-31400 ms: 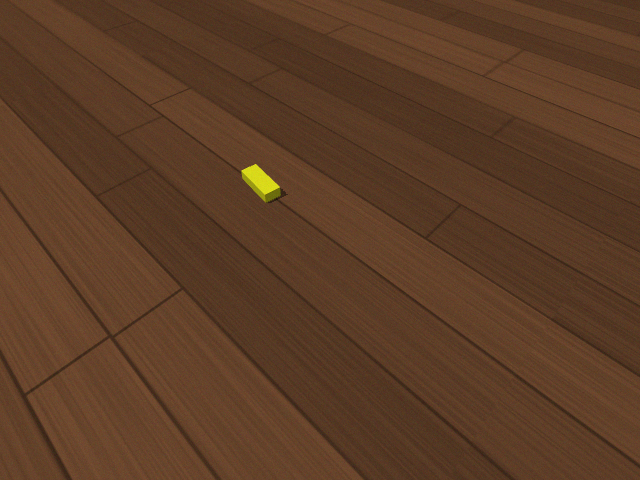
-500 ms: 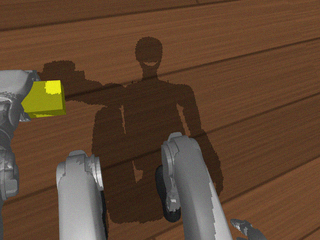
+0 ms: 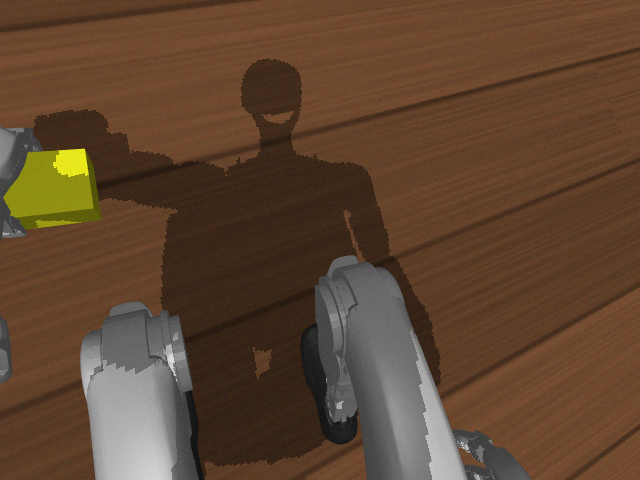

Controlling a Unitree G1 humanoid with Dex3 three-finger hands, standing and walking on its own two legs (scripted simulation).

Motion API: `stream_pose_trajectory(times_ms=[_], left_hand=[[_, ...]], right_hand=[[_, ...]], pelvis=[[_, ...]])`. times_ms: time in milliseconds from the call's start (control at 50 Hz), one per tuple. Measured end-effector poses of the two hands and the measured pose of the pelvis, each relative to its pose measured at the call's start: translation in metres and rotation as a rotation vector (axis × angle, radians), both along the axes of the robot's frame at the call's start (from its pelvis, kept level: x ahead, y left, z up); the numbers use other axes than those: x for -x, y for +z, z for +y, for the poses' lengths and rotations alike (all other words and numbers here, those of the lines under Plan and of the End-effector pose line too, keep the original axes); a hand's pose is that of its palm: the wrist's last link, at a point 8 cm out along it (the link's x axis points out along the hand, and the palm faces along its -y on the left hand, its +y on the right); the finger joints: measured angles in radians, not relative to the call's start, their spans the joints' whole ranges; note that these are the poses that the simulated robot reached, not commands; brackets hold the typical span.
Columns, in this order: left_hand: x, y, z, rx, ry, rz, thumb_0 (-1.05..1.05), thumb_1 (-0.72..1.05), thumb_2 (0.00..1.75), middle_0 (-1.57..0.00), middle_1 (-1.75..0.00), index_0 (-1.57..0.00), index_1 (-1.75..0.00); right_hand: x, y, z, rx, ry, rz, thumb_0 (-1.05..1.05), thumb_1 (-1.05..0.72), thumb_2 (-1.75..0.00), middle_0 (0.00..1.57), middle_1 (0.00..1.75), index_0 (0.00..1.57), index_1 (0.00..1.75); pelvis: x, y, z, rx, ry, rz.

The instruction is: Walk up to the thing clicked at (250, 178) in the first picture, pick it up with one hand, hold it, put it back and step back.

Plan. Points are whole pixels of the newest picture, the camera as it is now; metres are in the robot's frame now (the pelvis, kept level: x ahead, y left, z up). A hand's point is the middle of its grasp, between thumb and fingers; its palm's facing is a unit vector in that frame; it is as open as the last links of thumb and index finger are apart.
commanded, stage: lower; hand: left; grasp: from above
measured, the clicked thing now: (0, 194) +0.48 +0.30 -0.22
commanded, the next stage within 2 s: rest in 0.24 s
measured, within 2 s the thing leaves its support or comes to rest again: rests again in 1.52 s
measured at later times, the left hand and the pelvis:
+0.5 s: hand (28, 202) +0.47 +0.28 -0.25, palm faces -0.47 -0.05 -0.88, open 10.8 cm; pelvis +0.00 +0.00 -0.03, yaw -3 degrees
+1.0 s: hand (42, 198) +0.49 +0.27 -0.28, palm faces -0.46 -0.08 -0.88, open 10.8 cm; pelvis +0.00 +0.01 -0.04, yaw -6 degrees
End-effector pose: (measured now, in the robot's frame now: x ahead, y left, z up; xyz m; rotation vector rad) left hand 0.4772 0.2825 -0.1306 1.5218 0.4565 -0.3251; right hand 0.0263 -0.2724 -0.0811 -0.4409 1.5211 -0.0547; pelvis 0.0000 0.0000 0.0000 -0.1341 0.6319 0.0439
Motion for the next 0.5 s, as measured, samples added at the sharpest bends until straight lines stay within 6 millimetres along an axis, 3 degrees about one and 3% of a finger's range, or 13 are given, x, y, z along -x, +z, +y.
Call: stream_pose_trajectory(times_ms=[300, 500], left_hand=[[0.003, -0.045, -0.002, 0.047, -0.02, 0.017, 0.0, -0.11, 0.55, -0.68, -0.51, -0.68, -0.51], [-0.001, -0.061, -0.005, 0.037, -0.028, -0.013, 0.0, -0.1, 0.55, -0.67, -0.51, -0.67, -0.52]], right_hand=[[0.003, -0.007, -0.002, 0.024, 0.04, 0.035, 0.0, -0.91, -0.9, 0.2, 0.3, 0.2, 0.3], [0.007, -0.009, 0.0, 0.042, 0.046, 0.034, 0.0, -0.9, -0.9, 0.2, 0.3, 0.2, 0.3]], pelvis=[[0.001, -0.02, 0.001, 0.023, -0.011, -0.039], [0.001, -0.03, 0.004, 0.039, -0.022, -0.047]])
